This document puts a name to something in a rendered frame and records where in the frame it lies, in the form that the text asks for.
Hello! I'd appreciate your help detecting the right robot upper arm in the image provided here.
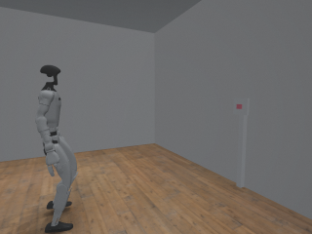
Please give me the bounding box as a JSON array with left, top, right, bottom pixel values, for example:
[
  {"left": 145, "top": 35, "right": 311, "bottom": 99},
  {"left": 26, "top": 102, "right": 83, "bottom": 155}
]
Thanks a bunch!
[{"left": 35, "top": 90, "right": 55, "bottom": 125}]

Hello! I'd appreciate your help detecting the left robot forearm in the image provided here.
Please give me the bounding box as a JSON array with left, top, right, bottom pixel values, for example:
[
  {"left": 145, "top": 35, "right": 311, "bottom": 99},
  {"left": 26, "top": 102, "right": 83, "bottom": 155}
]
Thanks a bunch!
[{"left": 56, "top": 127, "right": 61, "bottom": 137}]

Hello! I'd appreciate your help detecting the panel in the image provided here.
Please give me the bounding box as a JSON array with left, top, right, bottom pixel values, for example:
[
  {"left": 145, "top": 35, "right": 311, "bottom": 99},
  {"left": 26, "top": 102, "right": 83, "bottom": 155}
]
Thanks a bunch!
[{"left": 233, "top": 98, "right": 250, "bottom": 188}]

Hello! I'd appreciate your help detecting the robot head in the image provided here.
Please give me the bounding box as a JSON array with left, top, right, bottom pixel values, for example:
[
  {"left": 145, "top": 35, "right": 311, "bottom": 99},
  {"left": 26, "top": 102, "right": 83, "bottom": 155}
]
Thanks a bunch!
[{"left": 40, "top": 64, "right": 60, "bottom": 92}]

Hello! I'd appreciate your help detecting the right robot hand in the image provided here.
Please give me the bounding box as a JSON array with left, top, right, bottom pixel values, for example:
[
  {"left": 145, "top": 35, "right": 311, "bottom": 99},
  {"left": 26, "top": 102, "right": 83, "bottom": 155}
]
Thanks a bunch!
[{"left": 45, "top": 151, "right": 63, "bottom": 176}]

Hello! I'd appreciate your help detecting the right robot thigh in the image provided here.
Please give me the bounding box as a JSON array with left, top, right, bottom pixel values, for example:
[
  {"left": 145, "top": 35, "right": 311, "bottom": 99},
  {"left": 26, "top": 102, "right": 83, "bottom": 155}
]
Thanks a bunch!
[{"left": 44, "top": 143, "right": 72, "bottom": 192}]

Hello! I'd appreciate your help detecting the right robot forearm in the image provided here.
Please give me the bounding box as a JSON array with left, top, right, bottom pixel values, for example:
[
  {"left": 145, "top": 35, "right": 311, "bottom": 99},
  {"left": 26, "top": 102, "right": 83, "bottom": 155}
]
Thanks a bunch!
[{"left": 36, "top": 116, "right": 56, "bottom": 153}]

